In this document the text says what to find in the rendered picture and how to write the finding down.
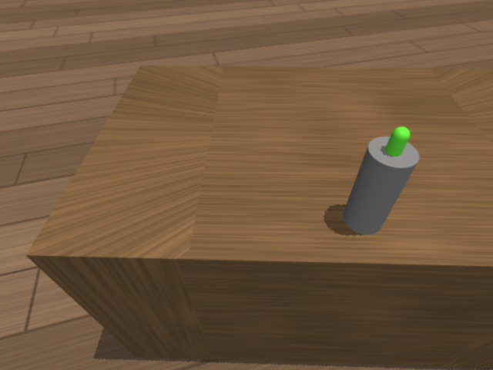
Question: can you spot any bottle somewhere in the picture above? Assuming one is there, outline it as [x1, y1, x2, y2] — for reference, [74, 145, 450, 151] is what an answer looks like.
[343, 126, 419, 235]

